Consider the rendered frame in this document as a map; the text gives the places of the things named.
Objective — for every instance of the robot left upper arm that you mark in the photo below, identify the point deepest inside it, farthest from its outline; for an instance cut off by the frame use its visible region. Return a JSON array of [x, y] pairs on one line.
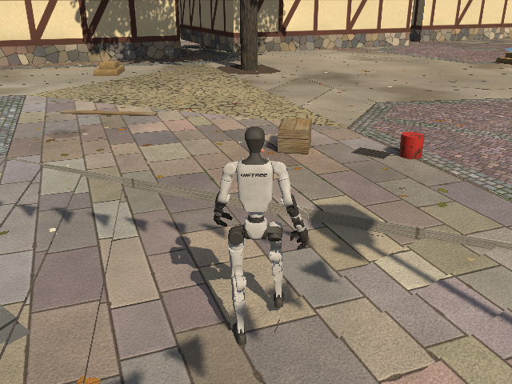
[[226, 180]]

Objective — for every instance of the robot right forearm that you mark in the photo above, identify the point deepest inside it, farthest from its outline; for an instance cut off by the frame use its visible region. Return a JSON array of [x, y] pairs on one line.
[[295, 216]]

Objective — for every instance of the robot left forearm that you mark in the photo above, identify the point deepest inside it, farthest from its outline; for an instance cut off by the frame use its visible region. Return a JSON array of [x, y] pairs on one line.
[[219, 207]]

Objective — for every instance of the left robot hand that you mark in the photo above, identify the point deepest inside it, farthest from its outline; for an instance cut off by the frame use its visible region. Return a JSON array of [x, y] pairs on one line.
[[220, 222]]

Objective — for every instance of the left robot shin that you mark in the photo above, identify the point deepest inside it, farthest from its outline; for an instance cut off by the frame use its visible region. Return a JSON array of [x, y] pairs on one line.
[[239, 303]]

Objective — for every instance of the right robot hand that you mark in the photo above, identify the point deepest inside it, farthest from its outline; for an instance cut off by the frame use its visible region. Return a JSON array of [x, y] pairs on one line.
[[304, 238]]

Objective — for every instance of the robot right foot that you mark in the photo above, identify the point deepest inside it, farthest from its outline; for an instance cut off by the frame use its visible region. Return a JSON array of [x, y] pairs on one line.
[[278, 302]]

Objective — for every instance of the robot right upper arm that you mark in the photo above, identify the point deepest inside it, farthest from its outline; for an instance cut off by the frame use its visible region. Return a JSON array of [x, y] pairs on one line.
[[284, 182]]

